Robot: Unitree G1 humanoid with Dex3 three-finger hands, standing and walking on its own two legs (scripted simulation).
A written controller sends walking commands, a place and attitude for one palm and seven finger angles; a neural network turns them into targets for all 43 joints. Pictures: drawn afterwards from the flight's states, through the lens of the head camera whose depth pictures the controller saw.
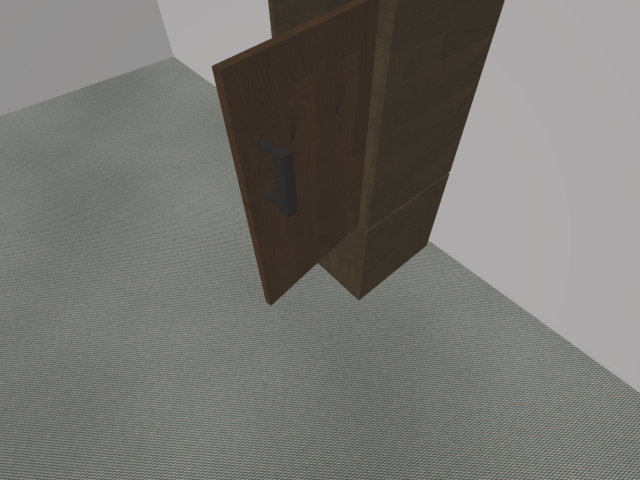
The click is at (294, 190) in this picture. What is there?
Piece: cupboard door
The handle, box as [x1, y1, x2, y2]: [256, 139, 297, 217]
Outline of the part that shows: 259,139 256,141 257,146 272,155 277,191 276,196 270,192 267,192 265,196 279,207 279,211 289,217 297,210 292,151 283,146 277,148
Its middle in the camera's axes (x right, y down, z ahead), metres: -0.08 -0.10 +0.65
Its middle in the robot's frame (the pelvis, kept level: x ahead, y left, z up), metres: +0.56 +0.10 +0.04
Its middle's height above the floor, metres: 0.83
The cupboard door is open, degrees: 98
